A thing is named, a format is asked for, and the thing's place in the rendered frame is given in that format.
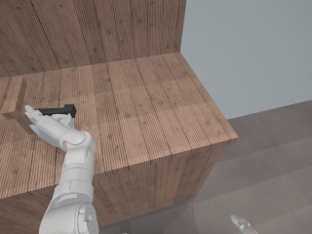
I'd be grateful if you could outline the tap lever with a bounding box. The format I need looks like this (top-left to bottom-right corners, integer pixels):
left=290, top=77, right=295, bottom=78
left=34, top=103, right=77, bottom=118

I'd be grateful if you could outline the robot right hand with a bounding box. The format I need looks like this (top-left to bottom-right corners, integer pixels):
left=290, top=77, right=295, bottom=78
left=230, top=214, right=257, bottom=234

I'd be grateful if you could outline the robot left upper arm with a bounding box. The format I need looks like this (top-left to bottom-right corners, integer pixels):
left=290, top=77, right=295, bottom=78
left=40, top=201, right=99, bottom=234

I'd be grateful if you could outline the left robot forearm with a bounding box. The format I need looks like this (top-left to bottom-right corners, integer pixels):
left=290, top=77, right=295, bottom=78
left=39, top=128, right=97, bottom=234

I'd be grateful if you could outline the counter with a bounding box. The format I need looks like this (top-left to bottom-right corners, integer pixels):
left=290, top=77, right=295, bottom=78
left=0, top=0, right=238, bottom=234

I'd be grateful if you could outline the robot left hand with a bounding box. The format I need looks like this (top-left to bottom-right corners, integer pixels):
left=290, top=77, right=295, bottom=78
left=24, top=104, right=75, bottom=148

